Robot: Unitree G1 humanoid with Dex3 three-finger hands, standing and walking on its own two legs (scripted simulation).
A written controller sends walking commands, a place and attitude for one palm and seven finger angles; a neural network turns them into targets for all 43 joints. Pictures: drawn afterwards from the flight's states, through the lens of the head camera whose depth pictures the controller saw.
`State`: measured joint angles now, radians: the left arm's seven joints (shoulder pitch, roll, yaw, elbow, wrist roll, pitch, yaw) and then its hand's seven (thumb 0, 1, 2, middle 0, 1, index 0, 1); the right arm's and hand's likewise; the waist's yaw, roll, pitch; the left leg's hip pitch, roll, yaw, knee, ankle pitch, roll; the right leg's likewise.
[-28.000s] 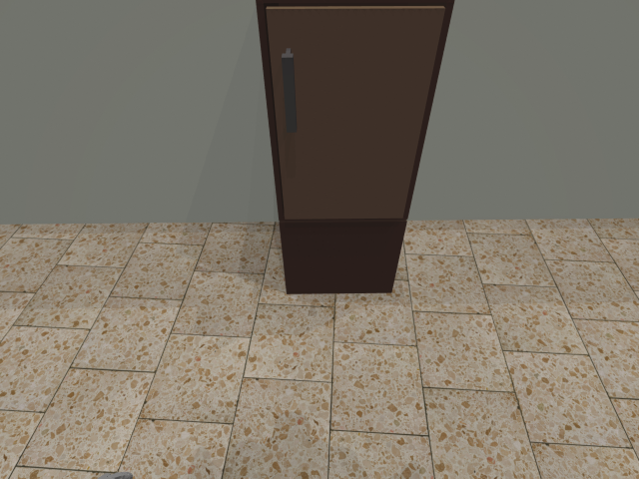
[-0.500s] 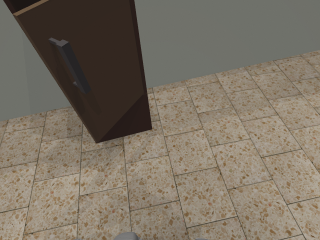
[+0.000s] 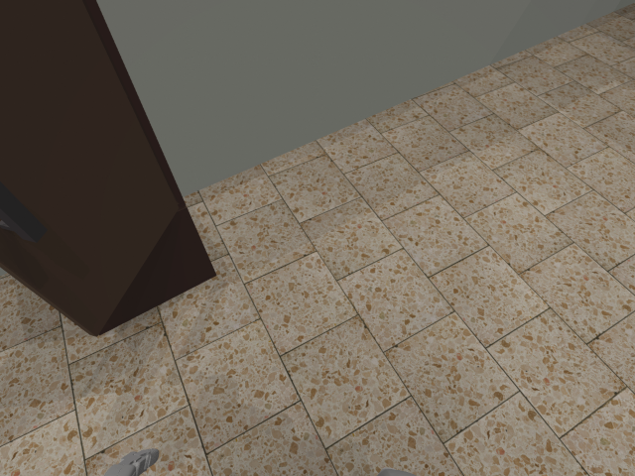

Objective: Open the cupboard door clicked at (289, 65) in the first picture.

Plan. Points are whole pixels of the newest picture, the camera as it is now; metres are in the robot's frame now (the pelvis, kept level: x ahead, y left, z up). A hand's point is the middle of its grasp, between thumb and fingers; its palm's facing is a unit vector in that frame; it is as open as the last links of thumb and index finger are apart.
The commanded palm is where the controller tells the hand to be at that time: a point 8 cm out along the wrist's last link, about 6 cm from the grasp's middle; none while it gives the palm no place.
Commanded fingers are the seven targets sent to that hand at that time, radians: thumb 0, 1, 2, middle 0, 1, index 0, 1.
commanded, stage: walk to a spot facing it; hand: left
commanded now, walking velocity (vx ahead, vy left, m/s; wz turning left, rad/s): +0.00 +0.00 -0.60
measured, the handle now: out of the picture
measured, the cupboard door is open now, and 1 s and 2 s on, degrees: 42 42 42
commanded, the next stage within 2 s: turn to face it in 1.72 s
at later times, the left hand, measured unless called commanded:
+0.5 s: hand (206, 454) +0.16 +0.18 -0.17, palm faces -0.24 -0.95 -0.19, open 7.4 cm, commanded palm none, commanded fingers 0.00 0.90 0.90 -0.20 -0.30 -0.20 -0.30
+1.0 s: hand (346, 343) +0.33 -0.02 -0.15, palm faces -0.59 -0.77 -0.23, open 7.4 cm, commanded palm none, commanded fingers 0.00 0.90 0.90 -0.20 -0.30 -0.20 -0.30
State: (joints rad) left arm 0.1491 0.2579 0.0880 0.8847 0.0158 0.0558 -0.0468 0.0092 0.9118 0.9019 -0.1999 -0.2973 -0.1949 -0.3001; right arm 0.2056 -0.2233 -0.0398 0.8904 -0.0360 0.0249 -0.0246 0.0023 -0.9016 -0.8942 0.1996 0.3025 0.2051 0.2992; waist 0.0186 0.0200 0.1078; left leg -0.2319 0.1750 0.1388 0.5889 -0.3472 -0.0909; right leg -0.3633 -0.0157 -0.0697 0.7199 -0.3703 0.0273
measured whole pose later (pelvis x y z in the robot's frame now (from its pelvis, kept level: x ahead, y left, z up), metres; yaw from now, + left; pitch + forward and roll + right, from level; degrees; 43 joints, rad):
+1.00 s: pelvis +0.13 -0.11 +0.01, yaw -37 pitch +1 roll +1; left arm 0.16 0.21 0.06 0.93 0.02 -0.02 -0.02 0.01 0.91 0.90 -0.20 -0.30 -0.20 -0.30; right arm 0.26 -0.24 -0.05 0.97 -0.02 0.02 0.00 0.01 -0.91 -0.89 0.19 0.30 0.20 0.30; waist -0.04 0.01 0.10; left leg -0.50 0.15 0.07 1.10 -0.37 -0.08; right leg -0.27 0.02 -0.05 0.52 -0.27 -0.06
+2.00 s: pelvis +0.43 -0.47 +0.01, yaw -54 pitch +0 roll +0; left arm 0.27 0.17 0.04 1.07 0.01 -0.06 0.00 0.00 0.93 0.90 -0.20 -0.30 -0.20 -0.30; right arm 0.18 -0.16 -0.03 1.01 -0.01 -0.02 0.01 0.00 -0.91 -0.90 0.19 0.30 0.20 0.30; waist -0.01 0.00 0.04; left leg -0.51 0.09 0.09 0.74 -0.21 -0.05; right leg -0.07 0.03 -0.12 0.37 -0.31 -0.06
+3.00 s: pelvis +0.48 -0.63 +0.00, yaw -18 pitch +1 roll +0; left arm 0.20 0.26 0.07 0.92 0.02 0.07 0.01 0.01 0.91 0.90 -0.20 -0.30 -0.20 -0.30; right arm 0.12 -0.23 -0.05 0.88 -0.03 0.03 0.00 0.00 -0.91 -0.89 0.20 0.30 0.20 0.30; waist 0.01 -0.02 0.09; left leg -0.31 0.01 0.01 0.57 -0.28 0.00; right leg -0.46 -0.09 -0.04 1.03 -0.48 0.08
